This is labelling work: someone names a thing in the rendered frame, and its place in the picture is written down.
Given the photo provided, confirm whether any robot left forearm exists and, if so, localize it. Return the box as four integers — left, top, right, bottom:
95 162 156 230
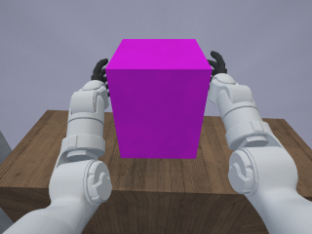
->
49 80 109 197

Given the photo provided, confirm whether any pedestal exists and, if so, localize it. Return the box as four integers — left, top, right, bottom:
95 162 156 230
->
0 109 312 234

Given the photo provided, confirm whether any carton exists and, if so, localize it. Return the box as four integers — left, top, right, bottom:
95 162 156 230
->
105 39 213 159

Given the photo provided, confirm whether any robot left upper arm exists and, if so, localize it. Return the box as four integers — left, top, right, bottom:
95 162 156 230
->
2 159 112 234

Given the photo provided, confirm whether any robot left hand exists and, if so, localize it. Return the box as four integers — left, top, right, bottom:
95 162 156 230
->
91 58 110 97

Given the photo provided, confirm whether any robot right hand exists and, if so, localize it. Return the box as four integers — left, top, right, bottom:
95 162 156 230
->
207 51 227 89

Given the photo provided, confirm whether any robot right upper arm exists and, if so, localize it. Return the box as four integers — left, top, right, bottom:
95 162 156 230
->
228 146 312 234

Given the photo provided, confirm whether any robot right forearm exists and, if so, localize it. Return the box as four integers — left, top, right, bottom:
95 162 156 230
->
208 73 298 181

